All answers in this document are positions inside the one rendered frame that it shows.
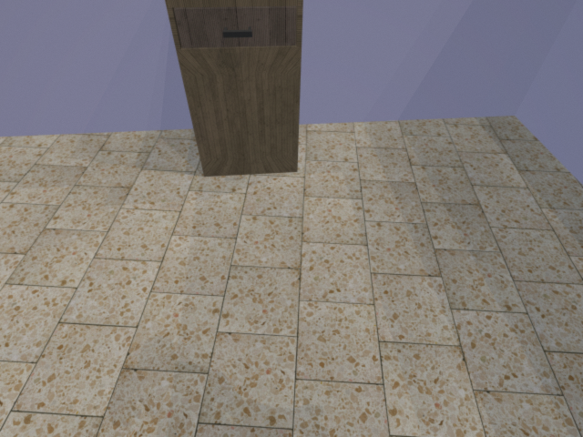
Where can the drawer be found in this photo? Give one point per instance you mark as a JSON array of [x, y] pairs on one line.
[[203, 26]]

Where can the cabinet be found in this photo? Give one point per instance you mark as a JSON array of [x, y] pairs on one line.
[[244, 101]]

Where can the handle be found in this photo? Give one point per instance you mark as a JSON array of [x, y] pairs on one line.
[[237, 33]]

